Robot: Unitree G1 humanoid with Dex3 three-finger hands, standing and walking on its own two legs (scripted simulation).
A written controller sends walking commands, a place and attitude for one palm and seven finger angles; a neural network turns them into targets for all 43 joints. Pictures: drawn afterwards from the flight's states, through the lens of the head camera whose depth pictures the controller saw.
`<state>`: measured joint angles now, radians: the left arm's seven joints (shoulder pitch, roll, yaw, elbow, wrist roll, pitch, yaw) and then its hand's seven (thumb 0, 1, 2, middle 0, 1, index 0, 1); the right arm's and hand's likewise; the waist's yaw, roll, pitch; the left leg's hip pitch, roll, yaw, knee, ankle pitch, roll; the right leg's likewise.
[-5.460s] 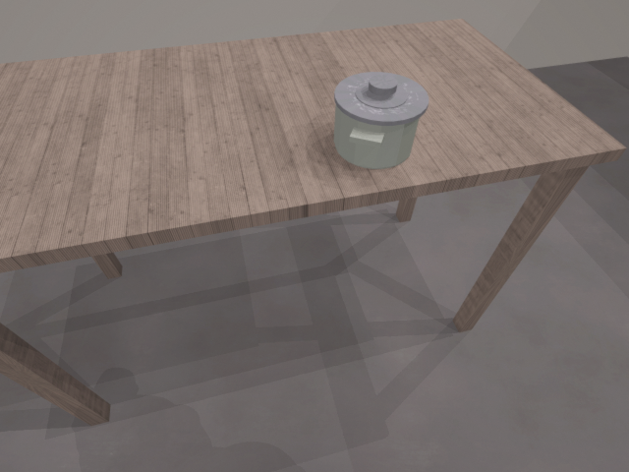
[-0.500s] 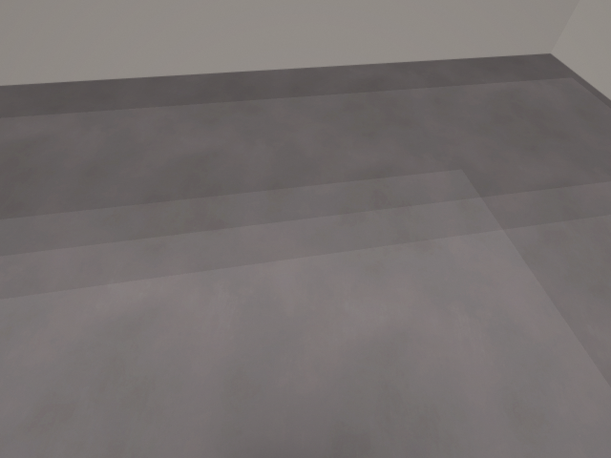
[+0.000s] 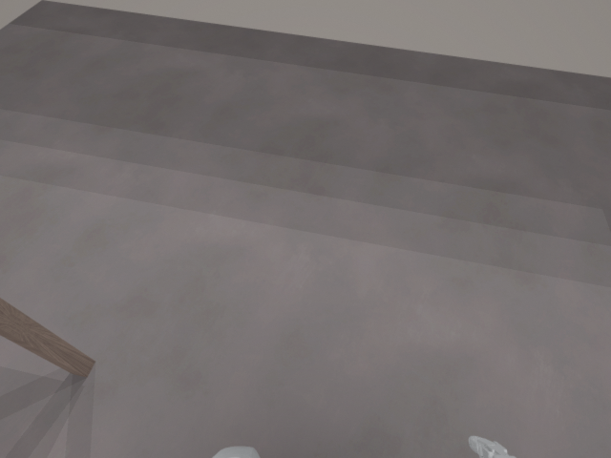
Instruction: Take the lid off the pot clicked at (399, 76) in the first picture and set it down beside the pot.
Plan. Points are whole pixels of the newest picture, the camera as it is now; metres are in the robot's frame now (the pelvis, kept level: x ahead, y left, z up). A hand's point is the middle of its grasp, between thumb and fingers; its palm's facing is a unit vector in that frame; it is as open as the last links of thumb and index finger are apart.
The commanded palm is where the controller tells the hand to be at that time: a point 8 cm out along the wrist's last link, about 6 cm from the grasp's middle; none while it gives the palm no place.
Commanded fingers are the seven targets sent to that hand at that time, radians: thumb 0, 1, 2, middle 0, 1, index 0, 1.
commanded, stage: turn to face it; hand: left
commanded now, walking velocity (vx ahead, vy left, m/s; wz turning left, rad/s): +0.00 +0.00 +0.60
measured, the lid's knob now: out of the picture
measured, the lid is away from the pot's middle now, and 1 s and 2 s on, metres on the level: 0.00 0.00 0.00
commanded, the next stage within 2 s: none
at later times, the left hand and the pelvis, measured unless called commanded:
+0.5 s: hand out of the picture +0.06 +0.22 -0.13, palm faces +0.29 -0.90 -0.34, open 7.4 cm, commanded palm none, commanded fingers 0.00 0.90 0.90 -0.20 -0.30 -0.20 -0.30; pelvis +0.00 -0.03 +0.00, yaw +17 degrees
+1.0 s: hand out of the picture -0.11 +0.21 -0.18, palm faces +0.61 -0.75 -0.24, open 7.4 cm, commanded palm none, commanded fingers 0.00 0.90 0.90 -0.20 -0.30 -0.20 -0.30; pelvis -0.02 +0.00 +0.00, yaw +35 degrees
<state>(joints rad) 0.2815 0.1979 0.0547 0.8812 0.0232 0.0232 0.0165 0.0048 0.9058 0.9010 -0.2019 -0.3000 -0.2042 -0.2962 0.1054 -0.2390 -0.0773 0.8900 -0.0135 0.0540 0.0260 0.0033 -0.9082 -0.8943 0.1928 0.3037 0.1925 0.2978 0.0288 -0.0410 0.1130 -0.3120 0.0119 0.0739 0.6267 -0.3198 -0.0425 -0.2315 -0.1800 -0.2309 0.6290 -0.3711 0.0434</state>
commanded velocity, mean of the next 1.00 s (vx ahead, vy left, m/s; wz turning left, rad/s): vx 0.00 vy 0.00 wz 0.60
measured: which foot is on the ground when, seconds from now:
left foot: up 0.00-0.00, down 0.02-0.44, up 0.46-0.86, down 0.88-1.00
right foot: down 0.00-0.02, up 0.04-0.44, down 0.46-0.88, up 0.90-1.00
